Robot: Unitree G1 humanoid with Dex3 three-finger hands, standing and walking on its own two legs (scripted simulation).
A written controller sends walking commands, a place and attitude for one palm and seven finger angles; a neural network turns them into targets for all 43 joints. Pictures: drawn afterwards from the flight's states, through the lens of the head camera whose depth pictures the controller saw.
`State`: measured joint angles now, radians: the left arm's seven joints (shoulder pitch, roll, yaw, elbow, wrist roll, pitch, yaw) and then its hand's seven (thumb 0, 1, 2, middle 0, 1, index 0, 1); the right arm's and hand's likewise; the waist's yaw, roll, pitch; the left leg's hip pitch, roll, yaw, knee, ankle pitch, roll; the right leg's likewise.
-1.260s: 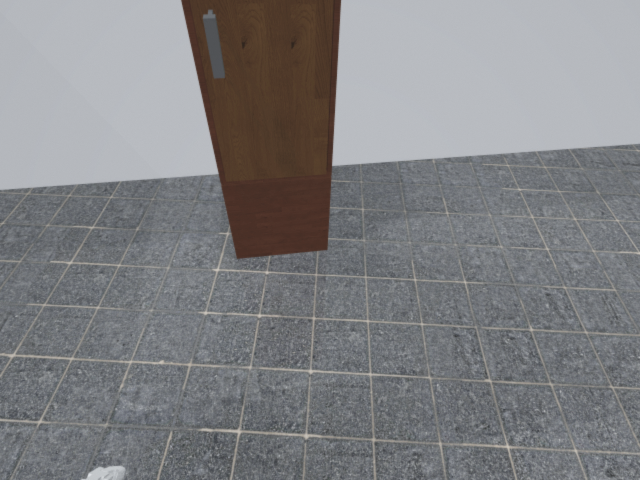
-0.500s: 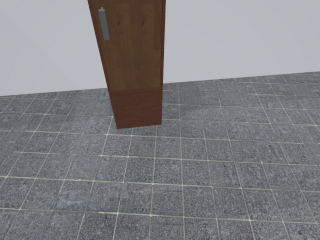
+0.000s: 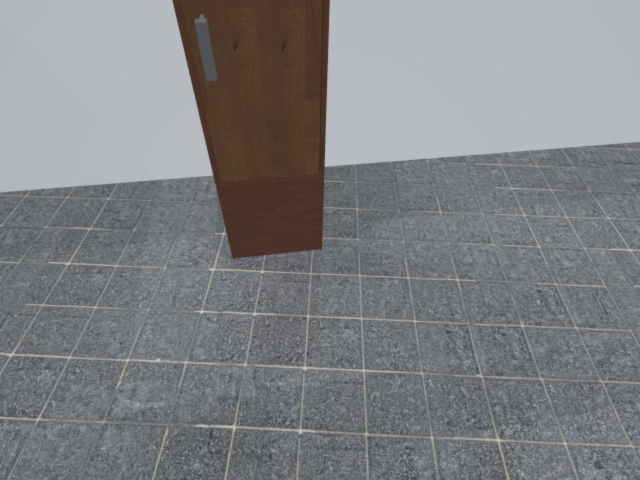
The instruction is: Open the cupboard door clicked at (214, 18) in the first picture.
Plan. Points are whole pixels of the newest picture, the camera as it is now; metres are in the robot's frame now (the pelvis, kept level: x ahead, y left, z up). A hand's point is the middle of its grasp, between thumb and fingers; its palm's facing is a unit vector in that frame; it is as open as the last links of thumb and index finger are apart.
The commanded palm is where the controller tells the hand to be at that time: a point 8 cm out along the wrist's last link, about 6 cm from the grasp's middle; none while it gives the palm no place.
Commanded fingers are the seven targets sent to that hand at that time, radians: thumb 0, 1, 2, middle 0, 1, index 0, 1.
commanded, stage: look at it before walking up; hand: left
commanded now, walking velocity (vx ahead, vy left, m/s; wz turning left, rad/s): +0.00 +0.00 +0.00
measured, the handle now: (206, 47) +1.03 +0.34 +0.09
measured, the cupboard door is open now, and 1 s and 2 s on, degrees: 0 0 0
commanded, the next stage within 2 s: walk to a spot facing it in 0.18 s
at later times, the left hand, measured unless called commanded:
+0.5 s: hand out of the picture +0.06 +0.22 -0.18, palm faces -0.03 -0.97 -0.26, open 7.3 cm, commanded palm none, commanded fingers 0.00 0.90 0.90 -0.20 -0.30 -0.20 -0.30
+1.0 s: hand (238, 385) +0.31 +0.16 -0.19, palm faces -0.14 -0.96 -0.24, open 7.3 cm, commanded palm none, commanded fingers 0.00 0.90 0.90 -0.20 -0.30 -0.20 -0.30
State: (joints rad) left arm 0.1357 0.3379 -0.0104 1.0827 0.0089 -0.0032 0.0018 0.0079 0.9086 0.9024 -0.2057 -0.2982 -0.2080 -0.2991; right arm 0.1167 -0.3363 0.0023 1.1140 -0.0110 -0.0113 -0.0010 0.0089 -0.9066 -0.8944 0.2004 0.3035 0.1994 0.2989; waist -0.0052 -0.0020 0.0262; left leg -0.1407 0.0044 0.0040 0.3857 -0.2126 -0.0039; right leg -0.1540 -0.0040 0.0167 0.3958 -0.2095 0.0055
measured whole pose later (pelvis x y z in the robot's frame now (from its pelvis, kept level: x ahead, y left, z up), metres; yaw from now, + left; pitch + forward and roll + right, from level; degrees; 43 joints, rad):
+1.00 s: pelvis +0.18 -0.02 -0.04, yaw -7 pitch -2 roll -1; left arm 0.13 0.21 0.05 0.99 0.02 -0.06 0.01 0.01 0.93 0.90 -0.20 -0.30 -0.20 -0.30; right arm 0.51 -0.11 -0.02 1.22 0.00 -0.03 -0.03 0.01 -0.91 -0.89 0.20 0.30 0.20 0.30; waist -0.04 0.01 0.13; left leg -0.06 0.07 0.08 0.90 -0.56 0.01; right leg -0.43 -0.04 -0.17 0.68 -0.20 -0.07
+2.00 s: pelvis +0.30 -0.03 +0.00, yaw +11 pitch -1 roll +1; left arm 0.42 0.09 0.01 1.09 0.03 -0.05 0.02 0.01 0.91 0.90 -0.20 -0.30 -0.21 -0.30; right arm 0.26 -0.20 -0.07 1.07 -0.03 0.03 0.02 0.01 -0.91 -0.90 0.19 0.30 0.19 0.30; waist 0.02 0.03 0.00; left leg -0.47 0.09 0.05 0.94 -0.26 -0.02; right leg -0.08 -0.05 -0.14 0.36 -0.26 -0.01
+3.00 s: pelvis +0.52 +0.08 -0.02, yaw +11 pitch -1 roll -1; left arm 0.16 0.18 0.06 1.00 0.01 0.04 0.04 0.00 0.93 0.90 -0.21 -0.30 -0.21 -0.30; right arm 0.17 -0.18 -0.06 1.02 -0.02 0.03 -0.03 0.01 -0.93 -0.89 0.20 0.30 0.19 0.30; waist 0.00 -0.01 0.10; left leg -0.33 0.04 0.08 0.62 -0.25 0.00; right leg -0.29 -0.07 -0.15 0.61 -0.28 0.01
